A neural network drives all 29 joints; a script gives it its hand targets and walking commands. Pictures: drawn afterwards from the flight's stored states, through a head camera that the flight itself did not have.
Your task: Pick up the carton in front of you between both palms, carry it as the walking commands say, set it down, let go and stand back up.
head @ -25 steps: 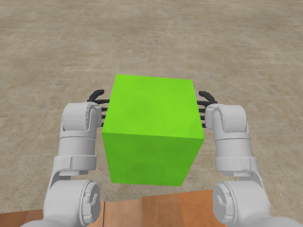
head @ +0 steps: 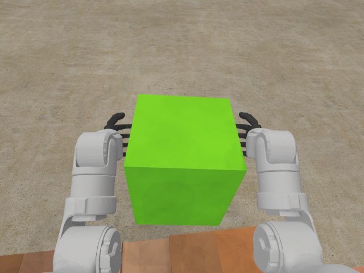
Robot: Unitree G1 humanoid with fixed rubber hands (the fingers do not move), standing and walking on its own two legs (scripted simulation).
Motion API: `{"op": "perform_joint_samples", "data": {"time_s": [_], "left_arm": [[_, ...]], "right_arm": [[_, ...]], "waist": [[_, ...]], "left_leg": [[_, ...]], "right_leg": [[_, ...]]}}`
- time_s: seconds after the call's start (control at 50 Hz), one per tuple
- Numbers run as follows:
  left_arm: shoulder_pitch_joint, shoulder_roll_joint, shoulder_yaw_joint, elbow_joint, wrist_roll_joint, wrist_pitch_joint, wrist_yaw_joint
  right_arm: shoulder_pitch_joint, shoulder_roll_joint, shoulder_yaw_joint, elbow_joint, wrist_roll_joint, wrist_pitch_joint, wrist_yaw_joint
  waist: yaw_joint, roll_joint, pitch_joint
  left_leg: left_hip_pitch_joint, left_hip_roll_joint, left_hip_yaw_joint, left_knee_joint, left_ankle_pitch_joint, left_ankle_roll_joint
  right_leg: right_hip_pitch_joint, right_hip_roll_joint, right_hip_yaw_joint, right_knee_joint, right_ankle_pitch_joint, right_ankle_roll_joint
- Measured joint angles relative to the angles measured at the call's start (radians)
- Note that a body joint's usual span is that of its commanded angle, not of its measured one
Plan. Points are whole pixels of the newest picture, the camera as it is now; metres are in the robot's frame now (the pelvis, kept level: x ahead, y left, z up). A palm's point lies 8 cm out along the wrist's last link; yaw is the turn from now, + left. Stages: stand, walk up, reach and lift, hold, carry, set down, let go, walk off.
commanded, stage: carry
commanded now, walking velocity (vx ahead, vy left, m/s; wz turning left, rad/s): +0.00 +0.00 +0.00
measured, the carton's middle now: (180, 163) +0.36 +0.01 +0.02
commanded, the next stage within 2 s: none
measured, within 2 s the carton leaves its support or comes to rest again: neither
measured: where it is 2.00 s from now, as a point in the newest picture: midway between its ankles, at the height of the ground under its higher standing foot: outside the picture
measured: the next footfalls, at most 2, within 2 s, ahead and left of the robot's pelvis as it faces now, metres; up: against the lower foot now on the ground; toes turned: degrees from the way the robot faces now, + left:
none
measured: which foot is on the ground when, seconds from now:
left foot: down 0.00-1.00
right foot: down 0.00-1.00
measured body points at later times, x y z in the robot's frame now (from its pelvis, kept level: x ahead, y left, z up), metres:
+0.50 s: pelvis -0.02 -0.01 +0.00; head -0.02 -0.01 +0.45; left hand +0.35 +0.15 +0.12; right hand +0.35 -0.15 +0.12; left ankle +0.03 +0.07 -0.74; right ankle -0.08 -0.11 -0.72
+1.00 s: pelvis -0.05 -0.05 -0.01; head -0.08 -0.04 +0.44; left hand +0.31 +0.11 +0.12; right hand +0.31 -0.19 +0.12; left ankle +0.03 +0.07 -0.74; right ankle -0.08 -0.11 -0.72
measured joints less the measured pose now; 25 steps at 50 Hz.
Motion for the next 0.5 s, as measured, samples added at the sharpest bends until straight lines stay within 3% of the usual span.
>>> {"op": "perform_joint_samples", "data": {"time_s": [0.1, 0.28, 0.5], "left_arm": [[-0.015, 0.010, -0.014, 0.042, -0.005, -0.012, 0.000], [-0.076, 0.009, 0.004, -0.022, -0.027, -0.022, 0.012], [-0.036, 0.001, 0.000, 0.049, 0.000, -0.007, 0.000]], "right_arm": [[0.012, 0.000, 0.005, 0.010, -0.016, -0.007, 0.010], [-0.019, -0.010, -0.011, -0.107, -0.004, 0.010, -0.001], [-0.001, -0.017, 0.010, 0.002, -0.006, 0.015, 0.009]], "waist": [[0.019, -0.005, -0.002], [0.021, 0.030, 0.022], [-0.002, 0.003, -0.029]], "left_leg": [[0.000, -0.016, -0.003, -0.006, -0.007, 0.005], [-0.005, -0.018, -0.017, -0.040, 0.029, 0.004], [0.011, -0.009, -0.021, -0.004, 0.021, -0.019]], "right_leg": [[-0.003, -0.015, 0.000, 0.009, -0.015, 0.009], [-0.011, -0.015, -0.013, -0.010, 0.008, 0.008], [-0.007, -0.010, -0.019, 0.054, -0.017, -0.017]]}}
